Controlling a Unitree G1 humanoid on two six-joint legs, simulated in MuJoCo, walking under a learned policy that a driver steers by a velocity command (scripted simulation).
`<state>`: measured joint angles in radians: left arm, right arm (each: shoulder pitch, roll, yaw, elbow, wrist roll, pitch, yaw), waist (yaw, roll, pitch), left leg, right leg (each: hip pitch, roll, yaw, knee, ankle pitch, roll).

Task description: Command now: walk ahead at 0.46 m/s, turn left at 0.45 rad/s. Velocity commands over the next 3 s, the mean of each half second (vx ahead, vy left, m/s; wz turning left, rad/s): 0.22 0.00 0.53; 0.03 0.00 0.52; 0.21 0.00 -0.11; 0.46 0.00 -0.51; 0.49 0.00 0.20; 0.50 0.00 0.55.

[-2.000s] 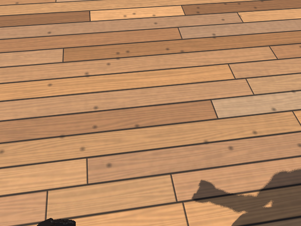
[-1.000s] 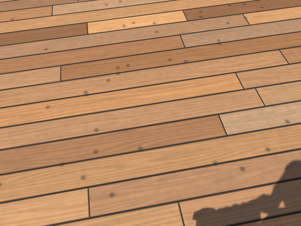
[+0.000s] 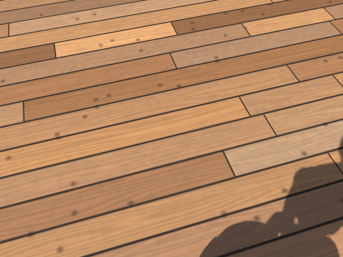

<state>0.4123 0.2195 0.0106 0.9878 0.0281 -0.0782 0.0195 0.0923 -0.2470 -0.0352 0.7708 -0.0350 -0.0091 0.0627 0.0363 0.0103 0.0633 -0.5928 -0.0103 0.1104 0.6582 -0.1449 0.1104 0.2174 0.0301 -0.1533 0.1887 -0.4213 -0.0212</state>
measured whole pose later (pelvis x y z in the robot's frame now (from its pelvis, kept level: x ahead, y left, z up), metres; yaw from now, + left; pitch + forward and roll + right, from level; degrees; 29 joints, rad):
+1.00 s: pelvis +0.27 +0.00 +0.02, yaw +34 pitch +0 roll +1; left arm 0.23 0.27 0.02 0.74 0.03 0.01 0.03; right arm 0.17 -0.32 -0.06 0.75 -0.01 0.09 0.02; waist 0.02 0.02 0.08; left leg -0.39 -0.06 -0.08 0.93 -0.46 -0.03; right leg -0.25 -0.02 -0.07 0.44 -0.18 -0.04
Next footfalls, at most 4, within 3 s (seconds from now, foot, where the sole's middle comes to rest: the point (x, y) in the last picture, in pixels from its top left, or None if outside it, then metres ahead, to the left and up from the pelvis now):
0.04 left None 0.19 0.07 -0.76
0.66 right None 0.39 -0.04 -0.76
1.12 left None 0.23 0.11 -0.76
1.66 right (186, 223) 0.56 0.00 -0.76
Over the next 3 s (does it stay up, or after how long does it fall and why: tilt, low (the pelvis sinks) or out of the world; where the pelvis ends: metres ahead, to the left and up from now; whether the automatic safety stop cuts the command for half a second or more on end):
stays up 1.14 0.20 0.03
